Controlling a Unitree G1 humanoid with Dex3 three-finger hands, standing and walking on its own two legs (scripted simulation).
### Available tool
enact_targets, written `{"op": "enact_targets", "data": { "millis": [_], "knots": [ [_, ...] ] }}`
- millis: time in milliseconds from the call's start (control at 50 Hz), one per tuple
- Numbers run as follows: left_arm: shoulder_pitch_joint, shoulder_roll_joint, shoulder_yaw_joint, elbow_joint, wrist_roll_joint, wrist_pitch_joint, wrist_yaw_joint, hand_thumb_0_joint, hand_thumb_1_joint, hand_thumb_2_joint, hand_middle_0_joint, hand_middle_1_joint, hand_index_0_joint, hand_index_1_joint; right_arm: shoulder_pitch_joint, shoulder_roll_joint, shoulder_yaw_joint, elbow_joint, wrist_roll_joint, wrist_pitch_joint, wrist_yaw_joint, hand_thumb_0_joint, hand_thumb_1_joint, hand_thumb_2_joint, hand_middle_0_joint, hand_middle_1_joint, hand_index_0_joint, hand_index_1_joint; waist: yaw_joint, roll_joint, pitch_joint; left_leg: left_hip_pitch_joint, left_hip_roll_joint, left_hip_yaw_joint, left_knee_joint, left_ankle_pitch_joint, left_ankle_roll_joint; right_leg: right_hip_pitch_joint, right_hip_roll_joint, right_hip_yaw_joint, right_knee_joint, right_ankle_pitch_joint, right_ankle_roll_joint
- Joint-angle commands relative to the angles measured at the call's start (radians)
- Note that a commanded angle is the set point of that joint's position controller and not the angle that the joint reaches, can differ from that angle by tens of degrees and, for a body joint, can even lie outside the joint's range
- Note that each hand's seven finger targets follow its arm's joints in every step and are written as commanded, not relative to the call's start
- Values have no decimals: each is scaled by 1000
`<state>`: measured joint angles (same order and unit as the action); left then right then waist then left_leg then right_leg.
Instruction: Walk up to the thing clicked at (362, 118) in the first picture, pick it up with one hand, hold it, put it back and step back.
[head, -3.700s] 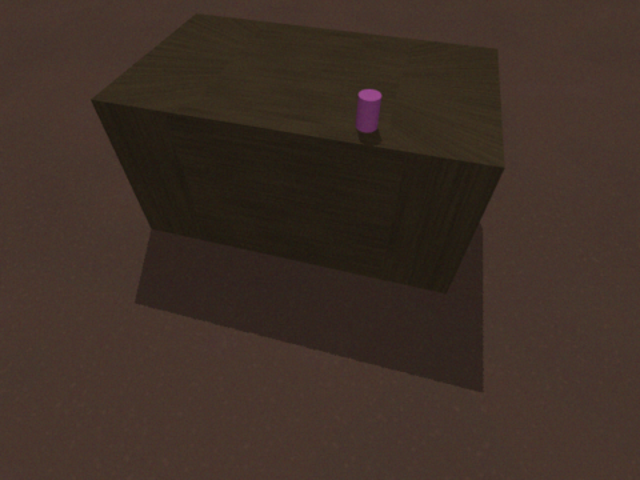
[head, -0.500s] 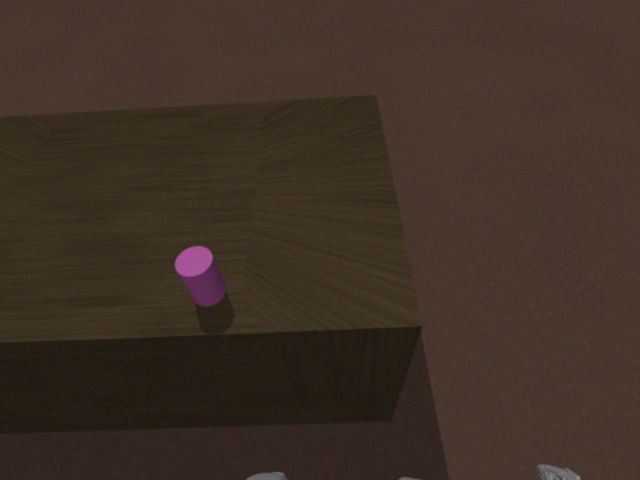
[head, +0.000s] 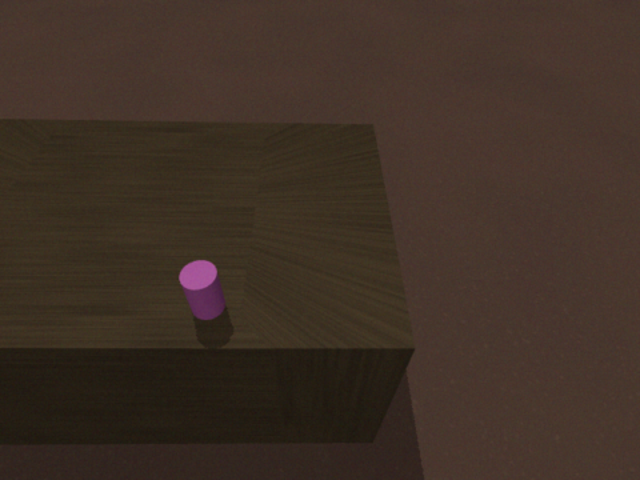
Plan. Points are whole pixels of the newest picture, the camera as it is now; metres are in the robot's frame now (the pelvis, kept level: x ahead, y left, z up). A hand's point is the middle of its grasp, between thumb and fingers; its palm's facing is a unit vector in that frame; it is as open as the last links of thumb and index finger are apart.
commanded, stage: walk up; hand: left
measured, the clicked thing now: (203, 290) +0.46 +0.22 -0.13
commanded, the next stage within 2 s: stand in 1.04 s
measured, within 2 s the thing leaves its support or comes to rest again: neither
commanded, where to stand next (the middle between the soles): +0.07 +0.02 m, yaw +0 degrees
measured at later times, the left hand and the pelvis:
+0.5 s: hand out of the picture +0.10 +0.25 -0.15, palm faces +0.02 -0.94 -0.34, open 7.4 cm; pelvis +0.02 -0.01 +0.00, yaw +1 degrees
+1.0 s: hand out of the picture +0.10 +0.25 -0.15, palm faces +0.02 -0.94 -0.33, open 7.4 cm; pelvis +0.02 -0.01 +0.00, yaw +1 degrees
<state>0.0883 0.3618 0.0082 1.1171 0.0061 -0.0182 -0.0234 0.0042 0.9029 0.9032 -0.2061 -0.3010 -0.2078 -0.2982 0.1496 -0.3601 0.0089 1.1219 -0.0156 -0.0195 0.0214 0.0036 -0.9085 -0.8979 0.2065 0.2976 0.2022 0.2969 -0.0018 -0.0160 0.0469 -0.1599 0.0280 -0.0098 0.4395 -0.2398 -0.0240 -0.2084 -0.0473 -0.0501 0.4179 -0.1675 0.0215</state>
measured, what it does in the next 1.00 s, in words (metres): stands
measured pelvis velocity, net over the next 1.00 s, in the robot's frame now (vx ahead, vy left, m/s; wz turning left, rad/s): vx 0.02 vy -0.01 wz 0.02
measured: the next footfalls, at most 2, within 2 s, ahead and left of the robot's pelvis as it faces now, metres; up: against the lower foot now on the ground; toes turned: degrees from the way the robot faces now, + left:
none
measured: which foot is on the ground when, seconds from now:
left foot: down 0.00-1.00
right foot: down 0.00-1.00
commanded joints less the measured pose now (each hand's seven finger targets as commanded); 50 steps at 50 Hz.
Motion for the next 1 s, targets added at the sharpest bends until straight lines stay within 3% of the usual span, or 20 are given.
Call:
{"op": "enact_targets", "data": {
  "millis": [0, 160, 280, 980],
  "knots": [
    [-68, 204, 45, -51, -3, -26, 19, 0, 900, 900, -200, -300, -200, -300, -63, -218, -49, -62, 11, -22, -22, 0, -900, -900, 200, 300, 200, 300, 7, 52, -101, -29, 92, -84, -112, 145, 50, 117, -83, 93, -79, 93, -44],
    [-76, 200, 46, -25, 3, -23, 23, 0, 900, 900, -200, -300, -200, -300, -86, -217, -57, -51, 11, -8, -23, 0, -900, -900, 200, 300, 200, 300, 1, 14, -81, 2, 88, -77, -114, 133, 52, 85, -87, 88, -111, 47, -39],
    [-79, 198, 51, -22, 4, -24, 26, 0, 900, 900, -200, -300, -200, -300, -92, -205, -56, -49, 12, -5, -24, 0, -900, -900, 200, 300, 200, 300, 0, -7, -103, 31, 90, -68, -106, 207, 44, 106, -94, 82, -111, 116, -37],
    [-88, 190, 63, -44, 10, -12, 24, 0, 900, 900, -200, -300, -200, -300, -71, -200, -55, -49, 5, -5, -29, 0, -900, -900, 200, 300, 200, 300, 2, 13, -74, -16, 76, -76, -149, 134, 43, 147, -87, 73, -119, 46, -36]
  ]
}}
